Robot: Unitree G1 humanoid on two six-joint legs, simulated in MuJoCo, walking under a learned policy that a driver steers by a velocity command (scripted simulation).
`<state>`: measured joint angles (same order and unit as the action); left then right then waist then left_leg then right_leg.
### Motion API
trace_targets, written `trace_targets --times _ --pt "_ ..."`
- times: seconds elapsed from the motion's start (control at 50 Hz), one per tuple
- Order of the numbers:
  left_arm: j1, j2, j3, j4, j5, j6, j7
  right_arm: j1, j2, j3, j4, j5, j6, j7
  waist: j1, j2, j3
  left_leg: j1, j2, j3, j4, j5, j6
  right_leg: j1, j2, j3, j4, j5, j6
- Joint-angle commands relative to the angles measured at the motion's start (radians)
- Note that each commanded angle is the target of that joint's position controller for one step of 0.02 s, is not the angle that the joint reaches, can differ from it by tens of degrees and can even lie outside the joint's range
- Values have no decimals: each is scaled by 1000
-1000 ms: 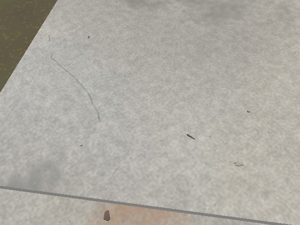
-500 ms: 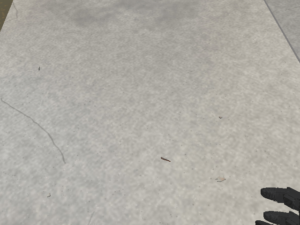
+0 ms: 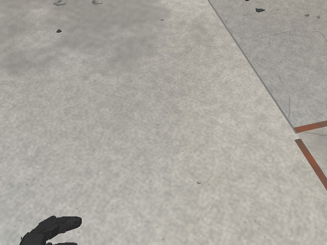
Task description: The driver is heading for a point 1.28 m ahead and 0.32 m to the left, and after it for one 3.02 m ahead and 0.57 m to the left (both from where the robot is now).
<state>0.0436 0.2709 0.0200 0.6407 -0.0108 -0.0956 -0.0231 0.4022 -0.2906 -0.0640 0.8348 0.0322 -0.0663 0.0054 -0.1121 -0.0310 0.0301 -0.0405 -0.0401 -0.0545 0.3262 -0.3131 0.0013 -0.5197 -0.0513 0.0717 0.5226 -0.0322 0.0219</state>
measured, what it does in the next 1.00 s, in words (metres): walks ahead, turning left: right foot, then left foot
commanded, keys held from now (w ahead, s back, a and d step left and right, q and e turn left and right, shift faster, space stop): w+q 0.76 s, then w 0.12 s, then w+e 0.12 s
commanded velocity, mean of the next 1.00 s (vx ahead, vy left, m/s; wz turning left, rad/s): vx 0.50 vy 0.00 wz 0.47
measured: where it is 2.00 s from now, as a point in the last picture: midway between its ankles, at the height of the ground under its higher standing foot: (91, 133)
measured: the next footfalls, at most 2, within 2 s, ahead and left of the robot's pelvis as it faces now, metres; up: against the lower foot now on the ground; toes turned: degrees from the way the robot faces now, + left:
right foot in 0.04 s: +0.19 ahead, -0.14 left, +0.00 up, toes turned +3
left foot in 0.54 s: +0.42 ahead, +0.17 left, +0.00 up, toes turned +22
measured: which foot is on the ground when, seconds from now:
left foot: down 0.00-0.04, up 0.06-0.52, down 0.54-1.00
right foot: up 0.00-0.02, down 0.04-0.56, up 0.58-1.00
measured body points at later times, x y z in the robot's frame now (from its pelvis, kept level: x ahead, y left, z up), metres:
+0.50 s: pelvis +0.26 +0.01 -0.01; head +0.29 +0.03 +0.44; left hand +0.18 +0.30 -0.13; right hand +0.55 -0.13 -0.08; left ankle +0.38 +0.17 -0.72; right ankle +0.15 -0.14 -0.74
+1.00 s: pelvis +0.53 +0.12 +0.00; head +0.55 +0.14 +0.45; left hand +0.60 +0.44 -0.08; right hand +0.72 -0.11 -0.11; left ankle +0.38 +0.16 -0.74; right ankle +0.73 +0.09 -0.72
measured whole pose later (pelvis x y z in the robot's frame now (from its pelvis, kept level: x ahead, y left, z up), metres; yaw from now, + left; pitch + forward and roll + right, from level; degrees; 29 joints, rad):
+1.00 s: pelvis +0.53 +0.12 +0.00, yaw +30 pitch +2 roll +1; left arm 0.07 0.28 0.03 0.68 -0.01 -0.10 -0.04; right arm 0.35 -0.30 -0.06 0.75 0.01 -0.05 0.00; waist -0.08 -0.04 0.02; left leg -0.02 -0.10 -0.12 0.36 -0.36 0.06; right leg -0.55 -0.03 0.02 0.52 0.03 0.00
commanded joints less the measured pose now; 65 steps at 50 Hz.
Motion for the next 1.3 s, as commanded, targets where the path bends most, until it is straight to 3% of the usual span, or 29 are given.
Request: trace_targets --times 0.02,0.04,0.06,0.08,0.1,0.16,0.26,0.42,0.5,0.54,0.56,0.58,0.6,0.62,0.64,0.68,0.74,0.84,0.94,1.0,1.04,1.06,1.08,1.1,1.12,1.14,1.16,1.22,1.3 --pt "146 160 71 -23 -4 -20 9 -48 -147 -29 -69 -8 0 -7 160 105 -65 -166 191 -171 92 238 124 348 21 -34 -58 -53 -43" --pt "294 220 92 -9 12 -21 20 -56 -80 -4 -90 -24 -1 -4 231 31 -186 -272 121 -117 362 145 82 563 -120 93 -58 -107 -101" --pt "378 312 113 7 33 -7 21 50 12 23 -127 -15 -14 -6 197 -250 -328 -586 -5 -1 716 -209 18 853 -362 498 -138 -299 -233" --pt "388 242 98 15 28 -5 12 48 -68 7 -120 12 -17 -10 209 -241 -312 -710 25 -75 890 -262 12 819 -372 670 -232 -471 -262" --pt "335 179 79 12 19 -5 12 -19 -133 -14 -128 21 -13 -11 207 -154 -193 -759 68 -86 949 -174 17 731 -341 529 -241 -471 -228" --pt "203 97 54 19 26 -9 11 -98 -112 -22 -146 -1 9 -6 143 -105 -53 -676 152 -66 868 4 4 488 -231 214 -297 -174 -188" --pt "198 130 76 60 19 -28 21 -162 -50 -10 -190 -8 41 7 123 -39 -1 -677 168 -49 728 116 -21 432 -228 15 -375 39 -214" --pt "261 201 100 115 -2 2 34 -383 -35 7 -272 -7 30 52 188 -10 64 -627 138 59 356 301 24 526 -229 -199 -368 108 -170" --pt "265 252 116 124 -20 29 39 -345 -92 -21 -294 -12 39 61 125 -53 -6 -475 44 150 313 132 100 611 -237 -264 -156 585 -132" --pt "257 237 107 114 -24 39 45 -59 -187 -78 -222 -6 51 41 -33 -24 -161 -53 -34 153 237 176 170 454 -178 -310 241 620 -78" --pt "303 137 75 80 18 31 44 28 -285 -103 -200 0 61 18 -16 178 -235 263 172 -194 219 168 261 105 -90 -308 592 -24 -22" --pt "327 80 45 29 20 -2 35 -16 -333 -97 -243 -5 41 25 54 294 -393 444 371 -776 36 -56 442 -183 96 -88 858 -592 12" --pt "201 181 67 10 -16 -28 23 -18 -237 -71 -244 -8 25 34 -13 148 -344 414 362 -728 -43 -92 385 -291 41 35 888 -526 -4" --pt "156 184 65 -10 -33 -42 19 -47 -198 -59 -233 -12 13 35 8 129 -210 288 329 -585 -47 -34 349 -318 5 18 828 -434 -24" --pt "160 170 62 3 -12 -47 28 -111 -174 -51 -235 -11 7 33 59 44 -135 140 283 -476 -43 76 314 -265 -37 17 739 -362 -25" --pt "190 181 72 17 19 -31 31 -191 -134 -36 -258 -27 4 25 123 78 -91 -44 227 -362 -70 261 294 -134 -74 25 632 -284 -9" --pt "182 142 63 16 30 -5 32 -180 -148 -41 -238 -24 -3 9 134 68 -72 -154 196 -277 -98 406 306 -90 -60 -5 521 -225 33" --pt "10 77 32 -15 23 -9 16 -114 -150 -36 -189 -16 4 -14 60 101 -31 -205 125 -156 -97 320 228 -24 -11 -35 146 117 53" --pt "-82 109 36 -41 2 -24 -12 -32 -163 -35 -133 -16 5 -12 15 120 8 -60 216 -212 -55 262 218 -48 0 -31 9 129 -1" --pt "-56 127 43 -46 -3 -24 -20 -24 -173 -38 -108 -20 14 -13 37 138 19 59 268 -213 -4 429 193 -57 11 -49 -14 -23 -62" --pt "115 167 69 -1 1 -23 -16 -55 -168 -34 -110 -24 21 -17 133 117 -91 67 205 -127 206 768 155 180 69 -100 -56 -24 -120" --pt "267 211 82 25 8 -22 -14 -57 -143 -19 -129 -38 23 -23 197 61 -229 -50 159 -76 440 693 122 440 -28 22 -21 45 -180" --pt "357 304 107 36 14 -16 -17 51 -82 0 -151 -37 7 -21 167 -172 -352 -424 0 9 815 267 29 792 -234 461 -69 -90 -346" --pt "382 235 92 53 -15 -12 -26 25 -97 5 -158 -39 -11 -15 181 -229 -349 -635 -38 -59 932 -219 13 870 -283 730 -223 -303 -375" --pt "328 180 74 42 -18 -7 -21 -72 -157 -9 -176 -13 -26 -4 192 -128 -202 -729 25 -91 977 -165 24 773 -270 636 -244 -400 -327" --pt "279 166 69 26 -3 1 -17 -150 -150 -5 -192 -9 -37 1 186 -35 -113 -725 62 -69 942 -95 32 645 -228 523 -258 -348 -300" --pt "248 153 63 21 4 8 -15 -190 -140 -5 -202 -27 -45 2 165 20 -40 -713 89 -54 861 -46 28 532 -188 442 -279 -251 -290" --pt "218 139 57 9 7 9 -2 -160 -112 -7 -199 -53 -40 -1 109 -42 -46 -600 117 -36 707 29 -9 413 -114 328 -316 -28 -286" --pt "260 181 73 32 -5 14 22 -262 -74 7 -224 -52 -30 -11 133 -36 -23 -582 93 -12 476 187 -63 334 -73 233 -324 78 -275"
